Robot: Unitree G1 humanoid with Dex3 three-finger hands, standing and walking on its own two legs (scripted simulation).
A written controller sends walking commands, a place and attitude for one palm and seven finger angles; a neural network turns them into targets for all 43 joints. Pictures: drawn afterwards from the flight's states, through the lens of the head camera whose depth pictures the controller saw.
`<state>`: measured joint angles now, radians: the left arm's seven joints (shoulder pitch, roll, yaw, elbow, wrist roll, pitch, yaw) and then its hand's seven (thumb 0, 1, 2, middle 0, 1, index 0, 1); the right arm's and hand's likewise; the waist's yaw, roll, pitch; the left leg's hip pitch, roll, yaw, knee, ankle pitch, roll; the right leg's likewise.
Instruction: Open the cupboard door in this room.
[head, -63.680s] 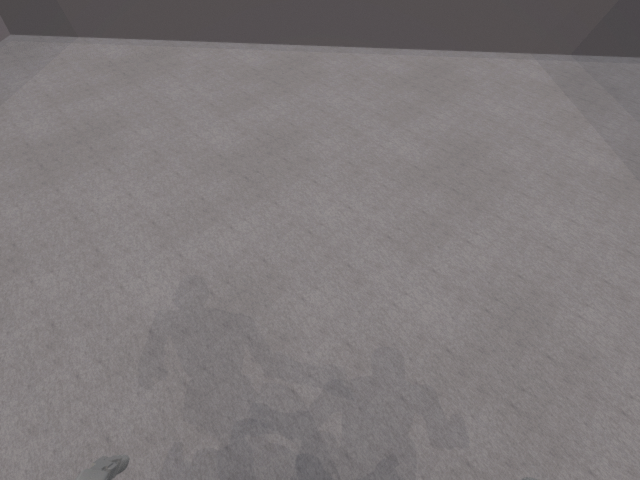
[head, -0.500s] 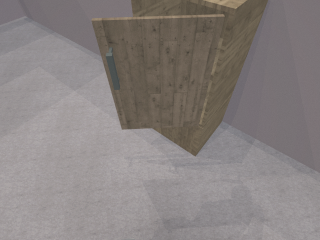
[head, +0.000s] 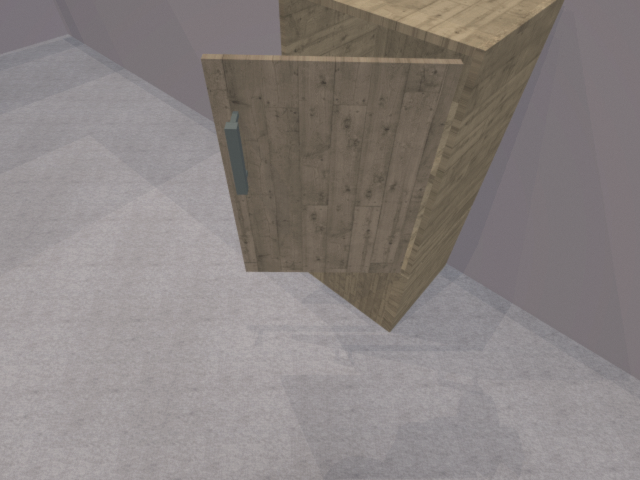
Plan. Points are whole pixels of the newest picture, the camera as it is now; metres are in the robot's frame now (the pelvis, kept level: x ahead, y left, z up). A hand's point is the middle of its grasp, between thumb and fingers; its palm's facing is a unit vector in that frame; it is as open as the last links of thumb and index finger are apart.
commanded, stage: look again from close up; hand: left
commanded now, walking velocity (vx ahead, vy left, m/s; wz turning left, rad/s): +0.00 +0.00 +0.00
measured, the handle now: (238, 154) +0.66 +0.20 +0.01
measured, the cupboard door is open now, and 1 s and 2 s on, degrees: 42 42 42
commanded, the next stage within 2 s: shuffle to correct the standing spot in 0.56 s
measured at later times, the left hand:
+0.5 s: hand out of the picture -0.01 +0.15 -0.18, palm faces +0.05 -0.99 -0.16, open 7.4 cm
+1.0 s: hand out of the picture -0.02 +0.16 -0.20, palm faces +0.10 -0.99 -0.12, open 7.4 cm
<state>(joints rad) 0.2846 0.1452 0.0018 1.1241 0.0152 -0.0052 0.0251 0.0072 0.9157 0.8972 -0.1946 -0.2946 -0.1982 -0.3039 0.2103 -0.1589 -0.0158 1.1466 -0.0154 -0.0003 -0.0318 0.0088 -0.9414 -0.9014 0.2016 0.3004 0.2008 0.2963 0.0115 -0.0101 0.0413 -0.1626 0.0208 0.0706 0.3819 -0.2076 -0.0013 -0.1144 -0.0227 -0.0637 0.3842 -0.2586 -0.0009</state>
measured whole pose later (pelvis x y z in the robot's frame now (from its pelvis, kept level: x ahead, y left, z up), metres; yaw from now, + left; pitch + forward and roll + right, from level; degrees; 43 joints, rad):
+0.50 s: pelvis +0.01 +0.00 +0.00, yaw +0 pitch -1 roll +0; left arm 0.31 0.13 0.00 1.13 0.01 -0.02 0.03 0.01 0.91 0.90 -0.19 -0.29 -0.20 -0.30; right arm 0.28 -0.12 0.00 1.18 -0.02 -0.01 -0.04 0.01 -0.92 -0.90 0.20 0.30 0.20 0.30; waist 0.01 -0.01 0.03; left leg -0.15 0.02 0.07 0.39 -0.22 0.00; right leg -0.10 -0.02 -0.07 0.38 -0.27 0.00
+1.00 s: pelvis +0.04 +0.01 -0.02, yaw +1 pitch +0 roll +0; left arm 0.40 0.13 0.04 1.14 0.02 -0.01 0.01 0.01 0.91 0.90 -0.19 -0.29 -0.20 -0.30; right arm 0.35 -0.10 -0.02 1.15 -0.03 -0.02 -0.03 0.00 -0.91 -0.90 0.20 0.30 0.20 0.30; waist 0.01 -0.05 0.01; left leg -0.20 0.02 0.06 0.59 -0.39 0.01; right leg -0.12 -0.04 -0.07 0.54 -0.42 0.01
